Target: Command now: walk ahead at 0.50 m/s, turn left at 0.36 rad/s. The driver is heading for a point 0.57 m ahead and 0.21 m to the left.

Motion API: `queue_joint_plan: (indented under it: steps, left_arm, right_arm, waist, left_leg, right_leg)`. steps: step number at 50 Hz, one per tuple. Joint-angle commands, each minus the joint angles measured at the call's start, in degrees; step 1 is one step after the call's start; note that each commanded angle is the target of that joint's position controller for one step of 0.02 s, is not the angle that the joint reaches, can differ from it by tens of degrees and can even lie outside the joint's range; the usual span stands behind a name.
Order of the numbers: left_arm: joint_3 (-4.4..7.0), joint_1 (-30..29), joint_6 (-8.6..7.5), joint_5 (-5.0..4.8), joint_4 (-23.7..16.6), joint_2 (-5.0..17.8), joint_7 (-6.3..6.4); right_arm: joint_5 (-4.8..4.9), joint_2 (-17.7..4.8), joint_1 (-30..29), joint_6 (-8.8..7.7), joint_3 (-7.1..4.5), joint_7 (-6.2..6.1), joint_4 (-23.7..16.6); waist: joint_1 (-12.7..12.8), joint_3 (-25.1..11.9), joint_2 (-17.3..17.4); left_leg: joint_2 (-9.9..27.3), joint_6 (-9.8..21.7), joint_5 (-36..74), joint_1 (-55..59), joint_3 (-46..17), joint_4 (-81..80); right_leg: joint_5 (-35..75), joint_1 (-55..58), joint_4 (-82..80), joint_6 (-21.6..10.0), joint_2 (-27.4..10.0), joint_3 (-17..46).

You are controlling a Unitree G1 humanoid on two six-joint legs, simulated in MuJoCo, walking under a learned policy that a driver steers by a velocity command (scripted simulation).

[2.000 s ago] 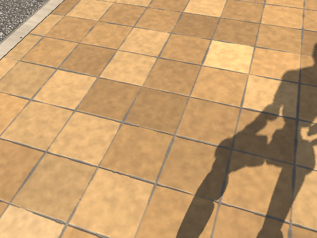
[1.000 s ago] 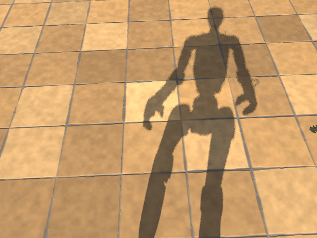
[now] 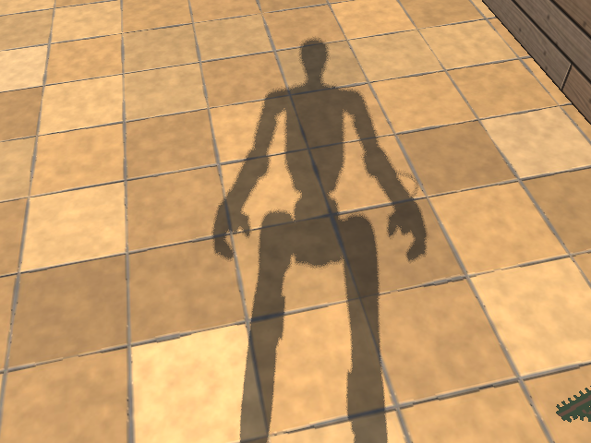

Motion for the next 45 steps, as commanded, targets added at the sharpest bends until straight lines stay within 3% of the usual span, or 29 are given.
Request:
queue_joint_plan:
  steps: [1,5,10,13,14,15,16,17,18,19,20,21,22,23,25,27,30,33,34,36,38,39,40,41,42,43,44,45]
  left_arm:
    - [1.90,-3.0,-1.54,0.32,-2.5,7.2,0.70]
    - [2.17,-1.9,-1.05,-0.13,-1.0,8.7,1.47]
    - [2.83,3.0,1.00,-1.22,2.1,10.4,1.94]
    - [3.36,1.9,2.42,-1.62,2.0,12.5,2.60]
    - [3.55,1.4,2.93,-1.69,1.7,13.3,2.93]
    - [3.55,0.4,3.33,-1.85,1.5,13.7,3.20]
    - [3.12,0.0,3.05,-1.65,0.8,13.1,3.50]
    - [0.44,5.6,1.55,0.58,-2.1,4.4,2.38]
    - [0.16,1.8,-1.03,-0.90,-3.0,6.4,1.46]
    - [1.10,-4.6,-2.47,-3.20,-4.9,9.7,0.78]
    - [0.73,-6.2,-3.18,-3.18,-5.7,9.1,0.86]
    - [0.95,-6.4,-3.23,-1.69,-5.1,9.0,1.29]
    - [1.48,-5.3,-2.65,-0.74,-4.8,9.8,1.44]
    - [1.64,-4.4,-1.87,-0.39,-4.8,9.7,1.36]
    - [1.32,-4.0,-0.68,0.05,-4.9,8.0,1.41]
    - [0.69,-7.7,-0.13,0.20,-6.2,6.4,1.57]
    - [-0.13,-14.6,-0.39,-0.08,-7.7,4.8,1.13]
    - [0.11,-18.8,-0.93,-1.11,-9.0,5.9,0.44]
    - [0.39,-18.9,-1.14,-0.98,-9.1,6.7,0.21]
    - [1.03,-17.7,-1.69,-0.36,-8.8,8.0,-0.23]
    - [1.63,-12.2,-2.36,0.51,-7.3,8.5,-0.17]
    - [2.04,-7.9,-2.74,1.52,-7.0,10.5,0.06]
    - [2.60,-2.5,-2.54,2.81,-6.8,14.0,0.34]
    - [2.95,0.9,-1.20,0.89,-4.5,13.5,-0.14]
    - [2.09,-0.9,-0.37,-0.69,-5.4,10.4,-0.31]
    - [1.23,-4.0,0.35,-0.49,-6.1,8.0,-0.12]
    - [0.11,-7.6,0.76,0.03,-6.1,5.8,-0.20]
    - [-0.61,-10.5,0.92,0.29,-5.9,4.4,-0.23]
  right_arm:
    - [-0.26,-1.9,0.9,0.16,-0.68,0.01,-3.0]
    - [-0.56,-0.5,-5.9,-0.30,0.01,1.36,-5.1]
    - [-0.47,0.2,-14.0,-0.38,0.59,3.15,-9.9]
    - [-0.38,-1.8,-12.1,-0.08,-0.43,3.91,-11.4]
    - [-0.33,-3.2,-8.0,0.14,-1.30,3.85,-10.9]
    - [-0.20,-5.8,-0.6,0.25,-2.78,3.42,-9.3]
    - [-0.23,-9.6,9.1,0.69,-4.76,2.35,-7.1]
    - [0.11,-16.2,10.3,0.76,-6.01,1.44,-6.8]
    - [-0.33,-13.3,11.2,0.00,-4.88,1.49,-8.6]
    - [-0.93,-9.8,9.7,-0.61,-3.86,1.58,-8.2]
    - [-0.70,-8.0,6.4,-1.02,-3.40,1.54,-8.5]
    - [-0.60,-6.2,2.5,-1.13,-2.84,1.50,-9.1]
    - [-1.20,-4.7,0.0,-1.24,-2.28,1.24,-10.1]
    - [-1.49,-4.6,-1.0,-1.21,-2.19,1.09,-10.7]
    - [-1.14,-5.7,-0.9,-1.38,-2.50,0.56,-10.6]
    - [-0.99,-7.3,0.5,-1.27,-2.98,-0.21,-10.1]
    - [-0.53,-7.8,2.7,-0.63,-3.16,-0.92,-9.3]
    - [-0.21,-8.1,5.8,-0.12,-3.25,-1.08,-8.1]
    - [-0.18,-7.6,6.3,0.11,-3.11,-1.21,-7.7]
    - [-0.56,-6.8,7.0,0.70,-2.98,-1.65,-7.2]
    - [-0.79,-5.4,5.1,1.08,-2.56,-1.93,-7.8]
    - [-1.36,-3.1,4.9,0.88,-1.74,-1.89,-8.8]
    - [-1.95,-0.5,10.6,0.51,-0.69,-1.94,-9.3]
    - [-1.00,-2.0,18.0,0.34,-0.45,-1.61,-8.2]
    - [-0.28,-6.6,16.2,0.88,-1.58,-1.53,-6.9]
    - [-0.19,-7.7,9.5,1.75,-1.94,-1.76,-7.8]
    - [-0.75,-6.8,5.7,2.65,-1.81,-2.06,-8.5]
    - [-1.35,-5.9,4.3,3.46,-1.78,-2.29,-9.1]
  waist:
    - [-1.6,0.5,-6.3]
    - [0.8,2.5,-5.4]
    - [3.5,4.8,-4.7]
    - [0.6,1.1,-7.6]
    - [-1.9,-1.7,-8.7]
    - [-6.3,-5.7,-8.4]
    - [-11.2,-10.6,-5.3]
    - [-5.5,-15.3,10.2]
    - [-7.7,-24.2,6.1]
    - [-9.3,-16.9,2.6]
    - [-6.9,-10.9,-1.0]
    - [-4.2,-6.5,-3.6]
    - [-2.1,-5.2,-2.5]
    - [-0.9,-4.5,-1.8]
    - [0.0,-3.5,-1.8]
    - [-0.9,-1.9,-1.4]
    - [-3.8,-1.2,0.6]
    - [-5.6,-1.3,1.7]
    - [-5.4,-1.1,2.0]
    - [-4.8,-2.1,3.2]
    - [-1.5,-4.6,3.9]
    - [0.4,-9.7,1.8]
    - [-0.1,-18.1,-9.6]
    - [-1.1,-25.3,-22.0]
    - [0.0,-21.0,-13.7]
    - [0.9,-14.3,-9.1]
    - [0.1,-9.3,-6.6]
    - [-1.6,-6.7,-6.9]
  left_leg:
    - [1.8,-0.9,8.2,-5.3,-3.6,-4.4]
    - [0.9,-0.2,17.7,-3.4,0.8,-17.3]
    - [-0.1,2.4,13.2,-6.9,5.0,-25.0]
    - [-4.5,5.4,4.7,0.2,9.8,-25.8]
    - [-6.7,6.7,1.9,5.9,11.2,-25.4]
    - [-8.8,8.6,3.0,16.5,11.4,-27.9]
    - [-7.1,11.2,5.5,33.6,5.5,-31.2]
    - [8.5,21.4,1.3,55.9,-24.1,-32.5]
    - [14.6,26.4,-5.2,61.4,-44.6,-42.4]
    - [12.7,22.7,-2.6,57.1,-36.1,-44.3]
    - [10.2,20.5,1.5,48.6,-28.6,-44.3]
    - [7.7,18.8,7.8,39.9,-22.9,-45.0]
    - [6.2,18.3,13.0,34.1,-19.5,-46.1]
    - [5.1,18.2,15.3,30.3,-18.3,-47.4]
    - [4.1,18.4,19.5,25.1,-15.0,-48.6]
    - [2.2,17.3,20.1,21.4,-11.8,-49.1]
    - [-1.2,13.8,13.9,18.7,-9.0,-47.9]
    - [0.0,12.6,8.3,20.5,-12.4,-45.9]
    - [0.5,12.0,9.9,22.8,-13.3,-43.7]
    - [1.7,10.4,15.4,27.4,-15.4,-38.2]
    - [-0.3,7.7,23.3,28.8,-15.0,-30.7]
    - [-3.4,5.3,21.0,26.1,-12.9,-22.2]
    - [-9.2,1.3,-2.3,13.0,-8.7,-5.1]
    - [-12.1,-1.4,-28.3,3.3,-6.2,9.2]
    - [-9.2,-2.3,-25.7,-0.1,-8.5,14.2]
    - [-7.5,-2.9,-22.1,-1.9,-6.3,15.2]
    - [-5.8,-3.2,-19.9,-1.0,-5.0,11.5]
    - [-3.5,-3.2,-18.0,2.2,-4.7,6.0]
  right_leg:
    - [14.6,2.1,-10.9,-7.7,-16.3,8.0]
    - [15.7,3.5,-12.0,-5.8,-15.1,1.1]
    - [22.3,13.9,-8.1,-5.0,-18.3,-2.2]
    - [46.5,17.1,1.0,-3.2,-18.7,-4.6]
    - [54.8,17.0,7.5,-2.6,-18.4,-5.2]
    - [56.1,13.6,17.8,-1.3,-17.1,-6.2]
    - [44.3,2.3,32.9,1.0,-14.8,-6.4]
    - [-10.1,-25.4,54.6,5.0,-4.3,-4.2]
    - [-24.2,-34.0,63.9,5.0,0.6,10.1]
    - [-19.3,-38.9,63.2,3.6,-3.0,12.9]
    - [-14.4,-37.9,57.9,2.7,-5.5,12.4]
    - [-11.9,-34.7,52.4,3.0,-7.3,11.8]
    - [-9.9,-30.3,49.4,3.5,-8.6,12.1]
    - [-9.0,-27.7,47.5,4.2,-8.8,12.0]
    - [-7.3,-25.9,42.4,6.2,-8.7,10.5]
    - [-1.4,-25.7,34.7,7.7,-7.7,9.4]
    - [11.3,-21.3,20.7,8.1,-4.8,8.9]
    - [15.0,-18.5,14.2,7.8,-2.9,9.8]
    - [14.6,-18.8,12.2,7.2,-2.7,10.2]
    - [12.5,-17.7,10.1,5.4,-2.2,10.3]
    - [15.8,-10.3,6.0,2.6,-1.9,8.5]
    - [27.7,-0.2,7.3,0.0,-6.9,11.6]
    - [47.4,18.5,11.7,-7.7,-19.9,25.4]
    - [42.4,26.4,9.5,-16.5,-29.0,42.5]
    - [27.6,21.1,6.4,-14.9,-26.8,41.9]
    - [20.7,14.7,5.3,-12.0,-23.6,34.6]
    - [19.8,7.0,3.5,-10.5,-20.5,29.0]
    - [19.3,0.6,2.0,-9.3,-18.4,25.3]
